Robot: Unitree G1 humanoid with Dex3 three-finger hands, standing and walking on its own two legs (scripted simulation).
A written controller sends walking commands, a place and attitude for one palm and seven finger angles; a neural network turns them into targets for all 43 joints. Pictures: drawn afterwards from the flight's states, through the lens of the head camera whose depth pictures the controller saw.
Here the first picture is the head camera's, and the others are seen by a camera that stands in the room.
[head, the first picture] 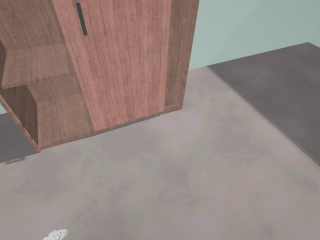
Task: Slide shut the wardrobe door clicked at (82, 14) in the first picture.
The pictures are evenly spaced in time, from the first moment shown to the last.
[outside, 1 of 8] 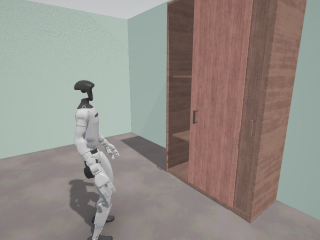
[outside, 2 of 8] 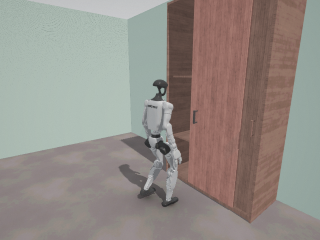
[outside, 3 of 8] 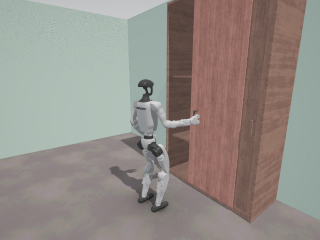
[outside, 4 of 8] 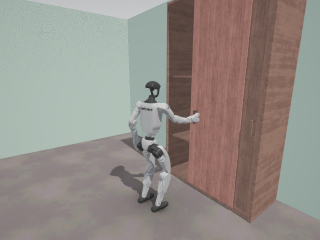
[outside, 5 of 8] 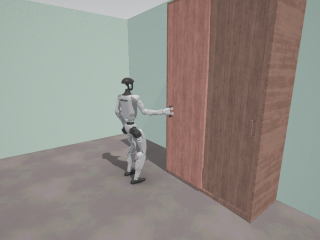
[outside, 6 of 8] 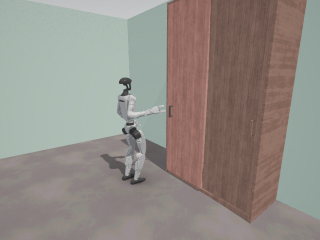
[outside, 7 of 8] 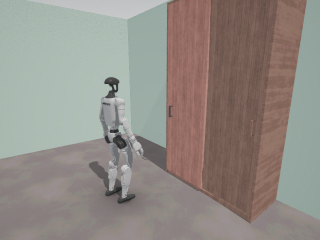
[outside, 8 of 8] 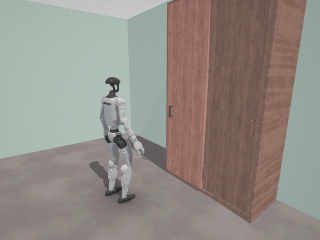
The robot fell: no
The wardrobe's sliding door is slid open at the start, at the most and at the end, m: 0.41 0.41 0.00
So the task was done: yes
